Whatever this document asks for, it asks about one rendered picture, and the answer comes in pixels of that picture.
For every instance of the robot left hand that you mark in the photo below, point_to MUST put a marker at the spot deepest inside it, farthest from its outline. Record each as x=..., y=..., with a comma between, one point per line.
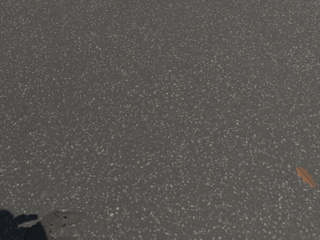
x=51, y=223

